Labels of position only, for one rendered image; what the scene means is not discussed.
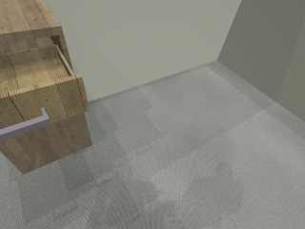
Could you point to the cabinet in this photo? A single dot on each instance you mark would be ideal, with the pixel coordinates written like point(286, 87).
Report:
point(26, 25)

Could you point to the drawer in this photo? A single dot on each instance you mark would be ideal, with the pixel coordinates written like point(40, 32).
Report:
point(36, 78)

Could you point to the handle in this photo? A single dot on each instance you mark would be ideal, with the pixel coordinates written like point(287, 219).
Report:
point(25, 126)

